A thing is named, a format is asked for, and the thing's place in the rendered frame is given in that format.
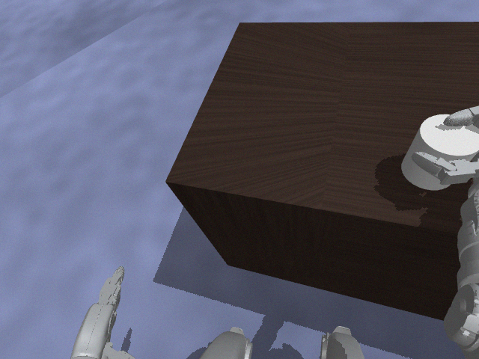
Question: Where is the can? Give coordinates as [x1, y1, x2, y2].
[401, 114, 479, 190]

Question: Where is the right robot arm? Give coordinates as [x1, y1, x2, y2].
[444, 179, 479, 359]

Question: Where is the left robot hand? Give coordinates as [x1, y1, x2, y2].
[70, 266, 135, 359]

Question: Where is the right robot hand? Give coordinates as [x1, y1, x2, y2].
[412, 106, 479, 185]

